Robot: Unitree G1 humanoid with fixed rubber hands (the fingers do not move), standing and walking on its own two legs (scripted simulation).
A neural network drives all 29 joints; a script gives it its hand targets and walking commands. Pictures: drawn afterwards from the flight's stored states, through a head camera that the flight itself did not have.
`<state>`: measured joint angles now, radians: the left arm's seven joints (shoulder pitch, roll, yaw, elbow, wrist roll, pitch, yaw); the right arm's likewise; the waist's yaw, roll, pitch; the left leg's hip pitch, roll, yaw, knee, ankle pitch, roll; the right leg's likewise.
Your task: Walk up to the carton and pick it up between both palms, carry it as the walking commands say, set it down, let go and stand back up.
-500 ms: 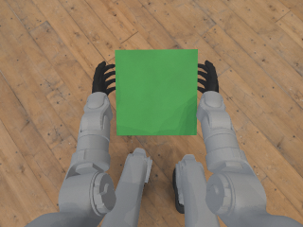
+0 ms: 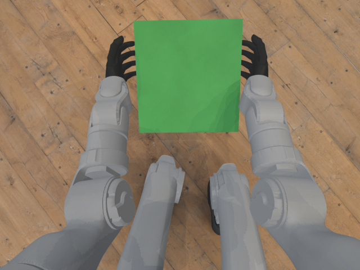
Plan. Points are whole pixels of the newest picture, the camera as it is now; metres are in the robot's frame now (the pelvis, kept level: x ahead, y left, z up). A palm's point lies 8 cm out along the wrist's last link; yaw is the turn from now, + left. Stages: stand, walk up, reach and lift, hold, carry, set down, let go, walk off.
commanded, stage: set down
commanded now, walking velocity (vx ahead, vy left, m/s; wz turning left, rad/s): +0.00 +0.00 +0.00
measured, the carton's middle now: (187, 81) +0.50 +0.06 -0.19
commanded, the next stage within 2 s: none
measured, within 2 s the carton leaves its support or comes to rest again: neither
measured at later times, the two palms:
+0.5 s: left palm (126, 79) +0.48 +0.21 -0.19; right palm (242, 79) +0.52 -0.08 -0.19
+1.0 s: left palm (132, 79) +0.50 +0.21 -0.24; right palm (239, 81) +0.53 -0.08 -0.24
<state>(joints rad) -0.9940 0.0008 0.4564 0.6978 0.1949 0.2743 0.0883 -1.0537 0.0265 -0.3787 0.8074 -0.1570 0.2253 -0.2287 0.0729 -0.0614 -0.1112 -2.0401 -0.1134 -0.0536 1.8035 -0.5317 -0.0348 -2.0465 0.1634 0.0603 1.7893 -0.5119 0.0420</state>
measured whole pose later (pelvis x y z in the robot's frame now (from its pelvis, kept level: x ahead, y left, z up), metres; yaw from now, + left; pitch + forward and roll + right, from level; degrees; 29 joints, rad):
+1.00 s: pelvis +0.00 +0.00 -0.10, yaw +0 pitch +41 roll -1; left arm -1.24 0.16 0.33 0.86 0.05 0.23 0.10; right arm -1.29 -0.12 -0.27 0.93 -0.01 0.19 -0.24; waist 0.08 -0.05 0.15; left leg -2.26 -0.12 -0.02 2.15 -0.60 -0.03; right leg -2.27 0.19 0.04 2.13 -0.58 0.07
